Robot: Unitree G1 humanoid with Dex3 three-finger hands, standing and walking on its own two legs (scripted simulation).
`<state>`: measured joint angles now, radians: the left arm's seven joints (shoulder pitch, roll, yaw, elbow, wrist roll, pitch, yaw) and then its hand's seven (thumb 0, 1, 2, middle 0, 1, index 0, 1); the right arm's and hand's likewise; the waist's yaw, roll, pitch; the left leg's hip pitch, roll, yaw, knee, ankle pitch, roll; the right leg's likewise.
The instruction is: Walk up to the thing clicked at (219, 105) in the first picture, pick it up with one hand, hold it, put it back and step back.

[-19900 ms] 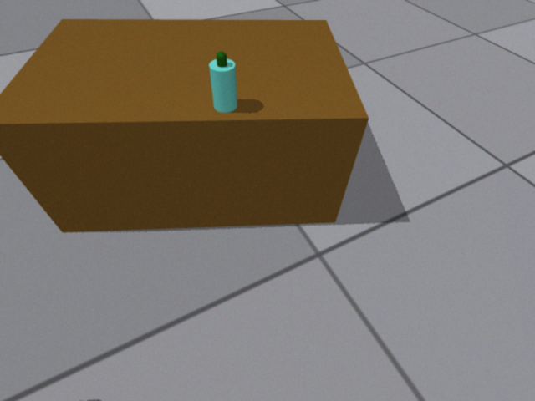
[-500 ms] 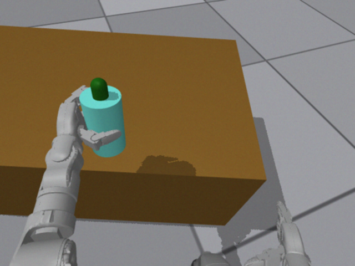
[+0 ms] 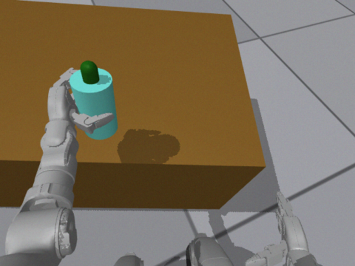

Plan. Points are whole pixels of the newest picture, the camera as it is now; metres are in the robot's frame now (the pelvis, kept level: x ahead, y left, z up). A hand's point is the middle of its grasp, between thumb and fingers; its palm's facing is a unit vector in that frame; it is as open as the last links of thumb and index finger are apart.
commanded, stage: crouch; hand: left
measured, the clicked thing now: (95, 99) +0.45 +0.15 +0.08
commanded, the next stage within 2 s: lower in 0.06 s
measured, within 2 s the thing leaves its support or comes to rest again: neither
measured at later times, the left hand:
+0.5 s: hand (99, 109) +0.47 +0.15 +0.02, palm faces +0.07 -1.00 +0.01, open 11.5 cm
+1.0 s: hand (100, 113) +0.49 +0.16 -0.02, palm faces +0.08 -1.00 +0.00, open 11.5 cm
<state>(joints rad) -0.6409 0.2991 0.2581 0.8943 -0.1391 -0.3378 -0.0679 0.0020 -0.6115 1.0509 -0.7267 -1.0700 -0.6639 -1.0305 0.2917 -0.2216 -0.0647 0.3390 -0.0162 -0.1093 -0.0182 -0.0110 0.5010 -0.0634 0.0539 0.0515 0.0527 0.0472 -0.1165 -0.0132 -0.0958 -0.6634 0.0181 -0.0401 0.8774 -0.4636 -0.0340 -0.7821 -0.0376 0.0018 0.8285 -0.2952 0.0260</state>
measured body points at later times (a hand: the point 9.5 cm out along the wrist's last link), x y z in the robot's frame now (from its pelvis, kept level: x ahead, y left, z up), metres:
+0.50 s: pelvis -0.01 -0.01 -0.03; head +0.11 +0.01 +0.41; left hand +0.46 +0.21 +0.02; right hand +0.15 -0.27 -0.06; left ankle -0.02 +0.14 -0.69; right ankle +0.06 -0.14 -0.69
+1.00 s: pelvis -0.02 +0.00 -0.06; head +0.12 +0.03 +0.37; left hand +0.47 +0.21 -0.02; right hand +0.14 -0.27 -0.06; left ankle -0.02 +0.14 -0.69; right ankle +0.06 -0.14 -0.69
